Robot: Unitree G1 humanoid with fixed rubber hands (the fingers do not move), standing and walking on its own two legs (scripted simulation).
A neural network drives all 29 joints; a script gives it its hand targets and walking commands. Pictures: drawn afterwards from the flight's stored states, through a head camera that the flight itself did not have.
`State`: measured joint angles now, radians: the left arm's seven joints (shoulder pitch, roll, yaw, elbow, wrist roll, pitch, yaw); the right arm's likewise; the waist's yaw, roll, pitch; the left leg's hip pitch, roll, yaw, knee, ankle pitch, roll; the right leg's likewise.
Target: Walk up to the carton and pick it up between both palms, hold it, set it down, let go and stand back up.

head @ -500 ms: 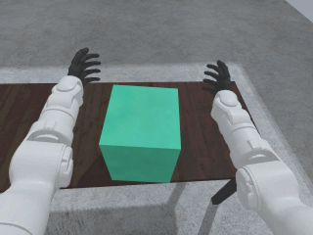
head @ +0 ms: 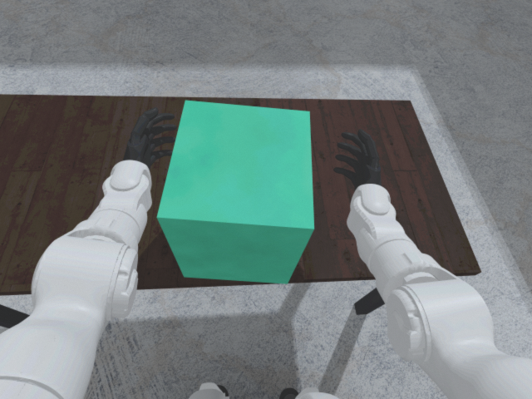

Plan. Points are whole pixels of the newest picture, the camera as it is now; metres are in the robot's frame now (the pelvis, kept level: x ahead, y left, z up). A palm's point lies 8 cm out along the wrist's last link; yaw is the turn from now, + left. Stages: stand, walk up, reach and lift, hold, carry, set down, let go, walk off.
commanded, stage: reach and lift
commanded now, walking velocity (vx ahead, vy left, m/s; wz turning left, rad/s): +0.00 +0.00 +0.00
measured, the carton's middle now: (241, 201) +0.43 +0.04 -0.04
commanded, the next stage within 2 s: none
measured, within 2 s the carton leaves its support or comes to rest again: neither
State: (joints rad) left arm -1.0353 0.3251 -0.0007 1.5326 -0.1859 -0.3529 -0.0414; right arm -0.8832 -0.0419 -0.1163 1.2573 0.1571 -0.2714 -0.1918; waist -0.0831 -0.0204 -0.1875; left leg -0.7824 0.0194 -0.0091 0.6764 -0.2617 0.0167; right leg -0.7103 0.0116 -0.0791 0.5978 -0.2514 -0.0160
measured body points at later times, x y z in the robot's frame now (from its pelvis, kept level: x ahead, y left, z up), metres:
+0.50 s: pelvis +0.00 +0.01 -0.02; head +0.11 +0.04 +0.41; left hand +0.48 +0.19 +0.02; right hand +0.44 -0.14 +0.02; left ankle +0.02 +0.10 -0.72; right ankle +0.00 -0.12 -0.72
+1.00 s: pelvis +0.01 +0.02 +0.00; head +0.13 +0.05 +0.44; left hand +0.46 +0.18 +0.02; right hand +0.42 -0.12 +0.01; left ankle +0.02 +0.10 -0.72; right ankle +0.00 -0.12 -0.72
